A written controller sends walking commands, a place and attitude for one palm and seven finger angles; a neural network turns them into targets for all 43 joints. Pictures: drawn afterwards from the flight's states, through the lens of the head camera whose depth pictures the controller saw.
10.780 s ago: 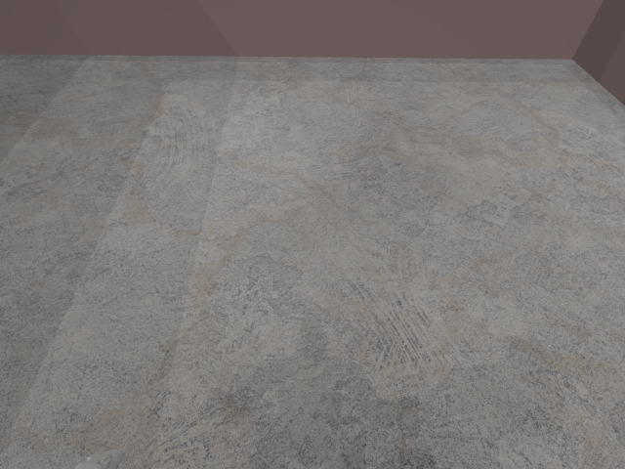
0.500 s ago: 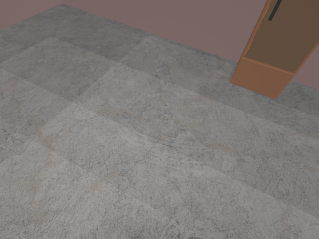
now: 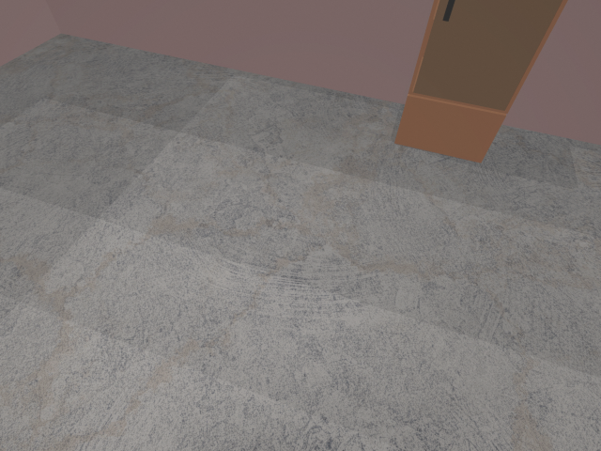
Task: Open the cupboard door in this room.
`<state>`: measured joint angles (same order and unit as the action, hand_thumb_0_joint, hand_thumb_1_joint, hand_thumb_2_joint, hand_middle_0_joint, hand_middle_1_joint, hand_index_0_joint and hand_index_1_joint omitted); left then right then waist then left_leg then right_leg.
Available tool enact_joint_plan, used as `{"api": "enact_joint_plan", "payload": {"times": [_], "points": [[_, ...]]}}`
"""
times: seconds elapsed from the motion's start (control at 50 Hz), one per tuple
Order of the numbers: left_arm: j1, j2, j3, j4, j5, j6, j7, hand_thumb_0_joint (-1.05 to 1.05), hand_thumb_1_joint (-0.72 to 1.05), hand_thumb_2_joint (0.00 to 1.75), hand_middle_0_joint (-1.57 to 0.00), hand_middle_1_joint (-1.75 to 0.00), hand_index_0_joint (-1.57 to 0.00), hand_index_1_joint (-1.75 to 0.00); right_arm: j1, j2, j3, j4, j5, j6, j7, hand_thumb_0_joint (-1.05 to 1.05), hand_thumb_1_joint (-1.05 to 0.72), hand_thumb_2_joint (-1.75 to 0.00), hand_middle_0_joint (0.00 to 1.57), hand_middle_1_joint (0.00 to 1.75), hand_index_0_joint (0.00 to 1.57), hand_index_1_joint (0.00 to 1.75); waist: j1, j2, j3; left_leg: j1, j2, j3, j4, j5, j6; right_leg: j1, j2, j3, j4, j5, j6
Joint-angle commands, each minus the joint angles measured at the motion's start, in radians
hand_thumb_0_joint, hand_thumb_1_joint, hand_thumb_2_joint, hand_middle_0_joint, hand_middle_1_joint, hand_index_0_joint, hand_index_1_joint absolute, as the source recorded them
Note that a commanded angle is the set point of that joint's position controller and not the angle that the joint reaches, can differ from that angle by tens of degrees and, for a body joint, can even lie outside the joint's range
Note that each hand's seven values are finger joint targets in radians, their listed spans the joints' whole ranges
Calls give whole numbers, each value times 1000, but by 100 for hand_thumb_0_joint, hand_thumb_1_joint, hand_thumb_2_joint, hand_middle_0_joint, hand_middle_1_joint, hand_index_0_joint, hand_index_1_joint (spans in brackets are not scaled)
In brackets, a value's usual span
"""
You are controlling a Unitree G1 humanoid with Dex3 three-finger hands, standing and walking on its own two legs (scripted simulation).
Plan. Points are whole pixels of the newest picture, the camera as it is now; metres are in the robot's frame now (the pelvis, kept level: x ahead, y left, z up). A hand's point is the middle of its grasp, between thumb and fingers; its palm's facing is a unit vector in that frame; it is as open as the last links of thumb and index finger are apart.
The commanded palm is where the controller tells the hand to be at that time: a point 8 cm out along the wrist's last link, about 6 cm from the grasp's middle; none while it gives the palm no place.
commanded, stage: turn or walk to find it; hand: left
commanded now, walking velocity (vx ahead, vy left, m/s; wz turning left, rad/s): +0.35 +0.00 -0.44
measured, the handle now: out of the picture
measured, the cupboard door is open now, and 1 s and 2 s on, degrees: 0 0 0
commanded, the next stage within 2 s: stand and wait in 0.64 s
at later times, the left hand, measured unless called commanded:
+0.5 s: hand out of the picture +0.11 +0.11 -0.15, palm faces -0.16 -0.97 -0.21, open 7.4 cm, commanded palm none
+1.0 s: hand (247, 317) +0.37 +0.12 -0.17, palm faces -0.20 -0.96 -0.21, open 7.4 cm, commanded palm none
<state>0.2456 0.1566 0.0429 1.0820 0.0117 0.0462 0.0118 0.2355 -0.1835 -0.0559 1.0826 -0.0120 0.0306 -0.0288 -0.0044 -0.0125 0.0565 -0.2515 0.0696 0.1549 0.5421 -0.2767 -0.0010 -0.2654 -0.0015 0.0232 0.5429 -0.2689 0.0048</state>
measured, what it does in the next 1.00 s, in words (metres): walks ahead: right foot, then left foot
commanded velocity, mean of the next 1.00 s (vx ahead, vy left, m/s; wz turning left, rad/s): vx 0.26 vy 0.00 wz -0.10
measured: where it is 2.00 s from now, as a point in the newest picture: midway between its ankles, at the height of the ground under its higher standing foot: (332, 365)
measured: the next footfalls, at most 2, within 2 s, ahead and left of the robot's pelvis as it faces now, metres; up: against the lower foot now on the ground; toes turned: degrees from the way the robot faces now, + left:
right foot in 0.28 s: +0.04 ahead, -0.14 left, +0.00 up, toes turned -16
left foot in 0.74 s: +0.37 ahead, +0.03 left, +0.00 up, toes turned -4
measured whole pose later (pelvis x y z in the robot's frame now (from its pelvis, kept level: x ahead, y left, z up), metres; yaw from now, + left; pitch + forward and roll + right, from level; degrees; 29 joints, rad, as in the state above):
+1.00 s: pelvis +0.26 -0.05 +0.00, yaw -13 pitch -1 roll +0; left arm 0.18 0.19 0.04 1.05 0.02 -0.01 0.02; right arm 0.23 -0.17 -0.04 1.08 -0.02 -0.03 -0.02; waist -0.01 -0.02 0.06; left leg -0.27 0.02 0.16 0.48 -0.19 0.06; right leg -0.42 -0.09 -0.07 0.86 -0.38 0.03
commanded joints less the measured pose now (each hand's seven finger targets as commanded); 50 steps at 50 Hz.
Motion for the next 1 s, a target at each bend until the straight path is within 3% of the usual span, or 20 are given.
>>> {"api": "enact_joint_plan", "payload": {"times": [0.0,0.06,0.18,0.22,0.24,0.26,0.28,0.3,0.34,0.4,0.58,0.64,0.68,0.7,0.72,0.74,0.8,0.86,0.92,0.98], "points": [[-46,102,41,-117,4,-11,-7,0,90,90,-20,-30,-20,-30,66,-170,-39,-69,-9,-35,-10,0,-90,-90,20,30,20,30,-25,286,-28,87,306,-322,-314,-129,117,-195,3,-51,235,-107,-3],[-75,101,49,-146,17,-13,-28,0,90,90,-20,-30,-20,-30,46,-182,-42,-87,-22,-49,-5,0,-90,-90,20,30,20,30,-19,191,-28,95,352,-295,-359,-252,155,-285,-65,-42,465,-235,2],[-70,71,35,-154,15,-40,-50,0,90,90,-20,-30,-20,-30,65,-199,-43,-73,-29,-58,10,0,-90,-90,20,30,20,30,-18,150,-31,77,292,-116,-271,-183,96,-82,-45,-157,112,-175,3],[58,92,38,-105,17,-52,-44,0,90,90,-20,-30,-20,-30,38,-185,-38,-75,-24,-54,17,0,-90,-90,20,30,20,30,45,71,-61,-9,229,-28,-100,-220,39,126,-9,-193,-82,-43,-7],[144,157,49,-75,20,-63,-34,0,90,90,-20,-30,-20,-30,19,-143,-30,-93,-15,-56,22,0,-90,-90,20,30,20,30,88,-78,-62,-171,162,47,89,-264,-7,287,-101,-69,-180,-112,-36],[233,263,66,-44,20,-73,-20,0,90,90,-20,-30,-20,-30,-58,-71,-8,-153,-9,-57,30,0,-90,-90,20,30,20,30,139,-361,-22,-471,39,87,379,-396,-54,391,-341,337,-322,-181,-147],[267,275,64,-44,0,-73,-4,0,90,90,-20,-30,-20,-30,-132,-120,-12,-192,-13,-50,31,0,-90,-90,20,30,20,30,153,-265,9,-522,48,-56,512,-334,-44,313,-432,495,-388,-196,-217],[244,250,60,-36,4,-81,1,0,90,90,-20,-30,-20,-30,-170,-112,-15,-187,-15,-50,35,0,-90,-90,20,30,20,30,131,-224,40,-534,60,-96,598,-246,-36,279,-410,500,-390,-186,-222],[128,189,40,-61,8,-96,-1,0,90,90,-20,-30,-20,-30,-108,-114,-18,-146,-23,-58,43,0,-90,-90,20,30,20,30,57,-102,68,-510,96,-127,578,-87,-43,242,-337,298,-360,-90,-190],[117,160,23,-49,8,-121,-3,0,90,90,-20,-30,-20,-30,-54,-86,-13,-113,-21,-54,51,0,-90,-90,20,30,20,30,15,-89,35,-415,79,-86,500,3,-63,221,-260,123,-329,242,-158],[200,147,13,34,9,-132,11,0,90,90,-20,-30,-20,-30,-224,-52,3,-167,-6,-66,64,0,-90,-90,20,30,20,30,43,-100,69,-367,49,-43,216,98,-39,284,-244,63,-323,457,-154],[189,160,20,50,11,-127,14,0,90,90,-20,-30,-20,-30,-196,-62,2,-154,-5,-79,57,0,-90,-90,20,30,20,30,17,-88,63,-218,12,-18,109,63,-10,269,-244,38,-232,598,-138],[179,153,19,55,3,-125,19,0,90,90,-20,-30,-20,-30,38,-94,-5,-72,-16,-90,33,0,-90,-90,20,30,20,30,-81,-44,-74,91,-33,3,-35,197,8,234,-179,-25,65,774,-83],[208,120,15,53,-5,-121,17,0,90,90,-20,-30,-20,-30,185,-177,-23,-31,-23,-95,22,0,-90,-90,20,30,20,30,-119,99,-194,356,106,-143,-18,413,51,58,-99,-65,282,489,-40],[275,56,0,41,-17,-117,9,0,90,90,-20,-30,-20,-30,277,-260,-39,-7,-26,-93,14,0,-90,-90,20,30,20,30,-111,312,-303,545,377,-440,-45,699,175,-165,19,-113,580,-241,-13],[246,60,-6,26,-10,-116,20,0,90,90,-20,-30,-20,-30,256,-253,-29,-5,-8,-83,10,0,-90,-90,20,30,20,30,-98,284,-330,479,421,-487,-130,662,216,-190,13,-29,723,-368,-22],[80,51,-1,-1,-1,-99,3,0,90,90,-20,-30,-20,-30,76,-124,3,-41,-10,-89,6,0,-90,-90,20,30,20,30,-39,110,-33,85,336,-338,-231,487,192,-228,-101,-19,702,-228,0],[154,3,-9,14,3,-64,1,0,90,90,-20,-30,-20,-30,6,-90,17,-49,-6,-93,9,0,-90,-90,20,30,20,30,27,147,-80,-46,221,-183,-263,439,146,-72,-108,-62,483,-153,22],[122,5,-10,-11,7,-50,6,0,90,90,-20,-30,-20,-30,-4,-93,7,-55,-8,-82,10,0,-90,-90,20,30,20,30,35,120,-70,-95,192,-208,-295,301,156,-25,-94,-81,328,-86,32],[68,23,-10,-34,15,-47,-3,0,90,90,-20,-30,-20,-30,22,-121,-12,-42,-12,-71,17,0,-90,-90,20,30,20,30,16,153,-50,-70,208,-238,-343,-59,158,-43,-89,-115,244,-87,23]]}}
